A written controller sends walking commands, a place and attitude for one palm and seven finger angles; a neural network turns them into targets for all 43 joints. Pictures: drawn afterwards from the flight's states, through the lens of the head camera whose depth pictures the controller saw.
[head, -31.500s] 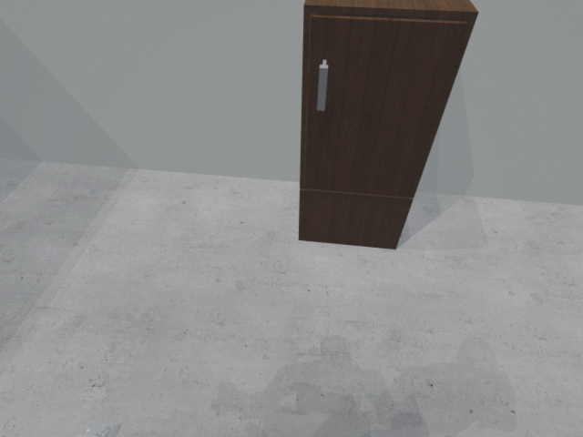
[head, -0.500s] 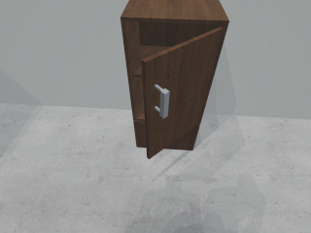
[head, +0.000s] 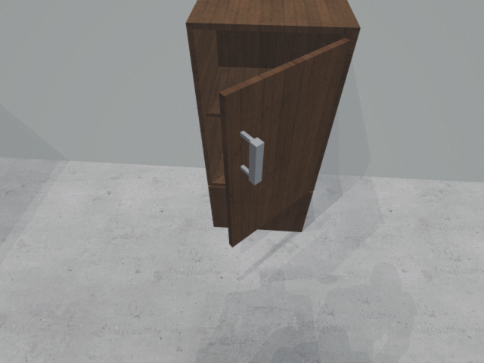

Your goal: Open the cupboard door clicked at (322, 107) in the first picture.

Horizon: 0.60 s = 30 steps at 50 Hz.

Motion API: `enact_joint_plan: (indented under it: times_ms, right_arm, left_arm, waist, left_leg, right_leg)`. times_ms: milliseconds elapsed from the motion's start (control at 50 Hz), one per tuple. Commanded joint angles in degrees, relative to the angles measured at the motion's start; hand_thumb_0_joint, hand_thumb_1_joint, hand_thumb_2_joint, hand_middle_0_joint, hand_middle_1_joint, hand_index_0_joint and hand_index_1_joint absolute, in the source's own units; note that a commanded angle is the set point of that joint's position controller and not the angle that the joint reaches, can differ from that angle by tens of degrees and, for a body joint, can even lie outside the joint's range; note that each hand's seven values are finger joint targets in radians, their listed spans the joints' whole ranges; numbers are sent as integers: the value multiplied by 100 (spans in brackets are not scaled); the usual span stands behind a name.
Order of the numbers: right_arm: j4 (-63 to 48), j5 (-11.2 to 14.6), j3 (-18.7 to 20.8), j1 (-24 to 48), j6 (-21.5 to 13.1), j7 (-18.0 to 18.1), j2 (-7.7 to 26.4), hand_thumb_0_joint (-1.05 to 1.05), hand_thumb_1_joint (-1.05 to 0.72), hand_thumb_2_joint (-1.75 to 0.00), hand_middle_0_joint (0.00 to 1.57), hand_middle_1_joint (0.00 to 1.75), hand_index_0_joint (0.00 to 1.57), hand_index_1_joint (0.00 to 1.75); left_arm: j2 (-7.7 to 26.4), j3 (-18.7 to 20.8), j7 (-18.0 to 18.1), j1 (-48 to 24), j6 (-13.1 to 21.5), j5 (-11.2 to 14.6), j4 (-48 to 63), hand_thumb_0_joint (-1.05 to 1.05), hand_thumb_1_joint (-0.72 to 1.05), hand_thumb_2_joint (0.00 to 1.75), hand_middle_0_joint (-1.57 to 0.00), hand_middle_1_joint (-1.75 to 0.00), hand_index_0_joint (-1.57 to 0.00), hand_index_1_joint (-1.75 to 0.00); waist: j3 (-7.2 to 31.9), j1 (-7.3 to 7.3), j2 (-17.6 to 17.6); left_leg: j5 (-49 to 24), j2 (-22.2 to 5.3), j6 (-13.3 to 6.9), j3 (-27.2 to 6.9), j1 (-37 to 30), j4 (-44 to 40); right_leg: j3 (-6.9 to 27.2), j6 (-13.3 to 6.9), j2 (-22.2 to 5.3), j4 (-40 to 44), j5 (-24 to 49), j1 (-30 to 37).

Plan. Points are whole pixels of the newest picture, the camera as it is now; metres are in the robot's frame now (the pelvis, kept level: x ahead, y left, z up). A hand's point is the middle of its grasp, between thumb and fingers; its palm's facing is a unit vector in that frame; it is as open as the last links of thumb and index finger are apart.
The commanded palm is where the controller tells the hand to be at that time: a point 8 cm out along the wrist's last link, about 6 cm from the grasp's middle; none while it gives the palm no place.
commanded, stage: look to check the result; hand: left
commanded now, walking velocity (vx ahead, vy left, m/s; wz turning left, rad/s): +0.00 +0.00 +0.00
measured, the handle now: (250, 157) +0.55 +0.02 -0.01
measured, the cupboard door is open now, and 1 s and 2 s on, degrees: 44 44 44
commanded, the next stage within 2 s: walk to a spot facing it in 0.12 s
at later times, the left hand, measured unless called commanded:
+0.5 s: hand out of the picture +0.02 +0.17 -0.18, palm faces -0.01 -0.98 -0.19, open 7.4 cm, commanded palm none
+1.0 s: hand out of the picture +0.10 +0.13 -0.16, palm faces -0.23 -0.94 -0.27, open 7.4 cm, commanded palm none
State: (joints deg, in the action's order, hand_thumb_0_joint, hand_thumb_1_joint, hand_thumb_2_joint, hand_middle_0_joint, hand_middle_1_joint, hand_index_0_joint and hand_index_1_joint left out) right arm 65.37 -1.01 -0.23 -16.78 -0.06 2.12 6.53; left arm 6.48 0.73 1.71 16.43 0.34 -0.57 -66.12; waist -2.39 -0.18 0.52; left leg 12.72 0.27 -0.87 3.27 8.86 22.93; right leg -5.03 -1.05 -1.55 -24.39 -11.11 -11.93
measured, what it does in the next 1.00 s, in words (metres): lifts its left foot, turning right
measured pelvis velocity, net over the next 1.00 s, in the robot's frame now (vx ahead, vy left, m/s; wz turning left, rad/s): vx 0.01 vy -0.05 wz -0.35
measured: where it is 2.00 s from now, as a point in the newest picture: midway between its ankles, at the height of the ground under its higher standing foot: outside the picture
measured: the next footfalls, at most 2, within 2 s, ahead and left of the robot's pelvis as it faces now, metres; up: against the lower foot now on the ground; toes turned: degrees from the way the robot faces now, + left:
left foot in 1.30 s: +0.15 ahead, +0.09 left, +0.00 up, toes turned -34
right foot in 1.80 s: -0.01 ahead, -0.10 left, +0.00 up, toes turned -55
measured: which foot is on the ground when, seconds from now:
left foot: down 0.00-0.68, up 0.70-1.00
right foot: down 0.00-1.00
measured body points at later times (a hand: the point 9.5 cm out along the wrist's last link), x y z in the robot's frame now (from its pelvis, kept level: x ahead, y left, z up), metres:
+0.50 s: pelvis +0.00 -0.01 -0.01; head +0.04 -0.02 +0.44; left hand +0.02 +0.22 -0.17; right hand -0.01 -0.23 -0.17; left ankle +0.00 +0.11 -0.74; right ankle +0.02 -0.11 -0.74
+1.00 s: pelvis +0.01 -0.05 +0.00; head +0.06 -0.09 +0.45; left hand +0.11 +0.18 -0.14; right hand +0.06 -0.33 -0.15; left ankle +0.05 +0.13 -0.66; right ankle +0.00 -0.11 -0.74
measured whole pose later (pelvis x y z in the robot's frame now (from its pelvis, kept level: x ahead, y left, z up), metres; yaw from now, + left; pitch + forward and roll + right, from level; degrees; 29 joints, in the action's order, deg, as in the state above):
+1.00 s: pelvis +0.01 -0.05 +0.00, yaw -20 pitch +2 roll +2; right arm 52.5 -0.5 4.1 -2.6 3.5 2.4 14.0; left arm 9.4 4.5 0.7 15.1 -1.4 -1.0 -54.7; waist -5.2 2.6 0.9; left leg 20.2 -1.9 3.7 -3.3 28.3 61.4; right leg 7.3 -5.2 6.4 -24.0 -10.5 -14.4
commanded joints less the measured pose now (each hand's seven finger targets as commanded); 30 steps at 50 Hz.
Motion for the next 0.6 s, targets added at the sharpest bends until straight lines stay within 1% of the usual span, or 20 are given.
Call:
enact_joint_plan:
  times_ms: [0,60,80,120,180,220,260,280,300,320,340,380,420,440,480,500,520,540,560,580]
  right_arm:
    - [-48,-23,56,-456,-43,1,445,0,-90,-90,20,30,20,30]
    - [-27,-28,49,-448,-40,4,437,0,-90,-90,20,30,20,30]
    - [-43,-17,57,-432,-37,4,450,0,-90,-90,20,30,20,30]
    - [-19,-34,44,-444,-29,2,420,0,-90,-90,20,30,20,30]
    - [-24,-21,52,-451,-41,5,470,0,-90,-90,20,30,20,30]
    - [-2,-25,45,-440,-48,7,444,0,-90,-90,20,30,20,30]
    - [-5,-28,84,-419,-18,39,469,0,-90,-90,20,30,20,30]
    - [-35,-19,112,-411,2,55,522,0,-90,-90,20,30,20,30]
    - [-57,-27,145,-380,31,71,553,0,-90,-90,20,30,20,30]
    - [-101,-27,182,-377,54,83,583,0,-90,-90,20,30,20,30]
    - [-152,-31,216,-330,76,94,638,0,-90,-90,20,30,20,30]
    - [-301,-29,284,-252,114,105,736,0,-90,-90,20,30,20,30]
    - [-429,-43,348,-198,111,121,822,0,-90,-90,20,30,20,30]
    - [-495,-44,375,-152,104,129,910,0,-90,-90,20,30,20,30]
    - [-630,-49,444,-74,90,132,1067,0,-90,-90,20,30,20,30]
    - [-686,-62,478,-7,84,136,1154,0,-90,-90,20,30,20,30]
    - [-758,-74,506,71,72,136,1228,0,-90,-90,20,30,20,30]
    - [-823,-89,524,141,56,128,1277,0,-90,-90,20,30,20,30]
    - [-877,-110,532,215,53,119,1299,0,-90,-90,20,30,20,30]
    - [-964,-109,529,284,50,111,1313,0,-90,-90,20,30,20,30]
  left_arm:
    - [553,90,53,409,71,-3,134,0,90,90,-20,-30,-20,-30]
    - [557,87,53,380,72,1,140,0,90,90,-20,-30,-20,-30]
    - [565,93,57,411,76,-2,146,0,90,90,-20,-30,-20,-30]
    - [565,88,52,372,67,5,147,0,90,90,-20,-30,-20,-30]
    - [584,94,55,397,86,5,163,0,90,90,-20,-30,-20,-30]
    - [583,90,52,380,84,10,149,0,90,90,-20,-30,-20,-30]
    - [594,144,44,342,42,1,182,0,90,90,-20,-30,-20,-30]
    - [662,190,38,307,20,-6,233,0,90,90,-20,-30,-20,-30]
    - [703,226,25,250,-15,-12,267,0,90,90,-20,-30,-20,-30]
    - [748,281,8,193,-47,-24,329,0,90,90,-20,-30,-20,-30]
    - [780,324,-10,146,-78,-33,388,0,90,90,-20,-30,-20,-30]
    - [842,392,-40,54,-130,-51,533,0,90,90,-20,-30,-20,-30]
    - [841,449,-80,-46,-177,-66,678,0,90,90,-20,-30,-20,-30]
    - [832,462,-100,-76,-193,-69,745,0,90,90,-20,-30,-20,-30]
    - [810,494,-132,-126,-210,-88,880,0,90,90,-20,-30,-20,-30]
    - [807,508,-154,-119,-232,-96,930,0,90,90,-20,-30,-20,-30]
    - [764,522,-177,-123,-252,-101,987,0,90,90,-20,-30,-20,-30]
    - [742,529,-198,-160,-270,-106,1054,0,90,90,-20,-30,-20,-30]
    - [723,539,-217,-190,-284,-108,1113,0,90,90,-20,-30,-20,-30]
    - [739,551,-225,-166,-281,-102,1159,0,90,90,-20,-30,-20,-30]
  waist:
    - [-245,-7,-123]
    - [-280,-5,-60]
    - [-300,12,-135]
    - [-331,2,-31]
    - [-205,7,-89]
    - [-200,6,-105]
    - [-221,-6,-22]
    - [-176,0,-48]
    - [-224,-15,11]
    - [-187,-32,-11]
    - [-218,-34,-83]
    - [-219,-36,-51]
    - [-142,-43,82]
    - [-103,-38,241]
    - [-66,3,401]
    - [-36,29,539]
    - [-15,54,761]
    - [-22,63,933]
    - [-50,67,1060]
    - [-51,108,976]
  left_leg:
    - [-273,-537,-99,-492,309,-499]
    - [-303,-531,-85,-492,332,-505]
    - [-306,-528,-90,-486,317,-480]
    - [-231,-511,-78,-477,362,-500]
    - [-377,-535,-82,-469,272,-459]
    - [-424,-530,-83,-481,276,-481]
    - [-465,-591,-75,-379,166,-350]
    - [-508,-619,-70,-326,137,-215]
    - [-440,-644,-65,-264,156,-132]
    - [-359,-672,-68,-222,175,-75]
    - [-257,-715,-69,-184,194,-25]
    - [-12,-797,-88,-158,229,51]
    - [125,-972,-168,-289,227,-40]
    - [191,-1106,-227,-393,193,-122]
    - [216,-1410,-374,-595,217,-259]
    - [248,-1608,-473,-683,289,-352]
    - [100,-1824,-602,-783,307,-451]
    - [-252,-2031,-739,-796,250,-505]
    - [-587,-2150,-839,-765,269,-475]
    - [-809,-2214,-852,-679,321,-337]
  right_leg:
    - [583,-86,-524,570,60,41]
    - [605,-91,-514,583,88,68]
    - [590,-92,-511,597,66,44]
    - [612,-100,-520,619,-8,55]
    - [605,-104,-512,610,126,129]
    - [604,-105,-534,611,172,177]
    - [689,-132,-521,518,345,1]
    - [714,-147,-513,436,483,-47]
    - [760,-173,-531,359,555,-155]
    - [810,-195,-532,279,588,-215]
    - [852,-209,-510,206,574,-336]
    - [950,-227,-452,89,416,-543]
    - [953,-210,-319,-167,377,-710]
    - [924,-189,-225,-356,350,-810]
    - [807,-128,-43,-839,290,-923]
    - [732,-101,35,-1187,103,-951]
    - [633,-66,118,-1624,-370,-1004]
    - [470,-14,126,-2040,-934,-1116]
    - [425,15,92,-2292,-1317,-1150]
    - [476,4,15,-2307,-1436,-1056]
